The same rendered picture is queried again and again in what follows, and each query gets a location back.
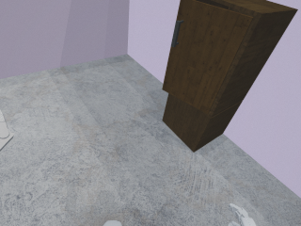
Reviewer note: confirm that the robot left hand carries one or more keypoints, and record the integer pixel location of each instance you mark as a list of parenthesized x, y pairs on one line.
[(5, 135)]

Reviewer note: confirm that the cupboard door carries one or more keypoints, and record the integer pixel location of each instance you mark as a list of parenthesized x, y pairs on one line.
[(209, 39)]

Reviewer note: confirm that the robot right hand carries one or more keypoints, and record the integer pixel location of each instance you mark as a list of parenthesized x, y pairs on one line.
[(242, 215)]

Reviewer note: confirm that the handle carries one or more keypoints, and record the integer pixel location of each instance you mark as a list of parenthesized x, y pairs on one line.
[(176, 33)]

